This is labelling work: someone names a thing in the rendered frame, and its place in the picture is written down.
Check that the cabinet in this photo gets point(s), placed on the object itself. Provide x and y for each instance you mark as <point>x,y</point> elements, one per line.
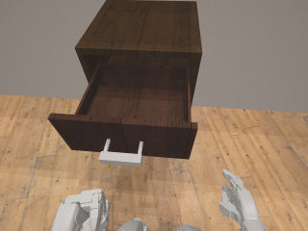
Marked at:
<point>143,32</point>

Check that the handle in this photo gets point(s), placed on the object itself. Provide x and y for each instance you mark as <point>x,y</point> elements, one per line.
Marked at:
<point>119,158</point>

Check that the drawer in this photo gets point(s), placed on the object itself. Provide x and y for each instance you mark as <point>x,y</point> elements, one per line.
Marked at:
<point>129,103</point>

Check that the robot left thigh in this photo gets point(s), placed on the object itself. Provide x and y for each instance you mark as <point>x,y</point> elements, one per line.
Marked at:
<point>133,225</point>

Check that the right robot hand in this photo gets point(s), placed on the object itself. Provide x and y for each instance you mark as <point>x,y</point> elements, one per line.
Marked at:
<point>241,205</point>

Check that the right robot forearm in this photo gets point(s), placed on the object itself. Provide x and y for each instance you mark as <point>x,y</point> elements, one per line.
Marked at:
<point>253,225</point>

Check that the left robot hand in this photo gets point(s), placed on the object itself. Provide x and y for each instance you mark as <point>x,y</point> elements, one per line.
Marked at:
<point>87,210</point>

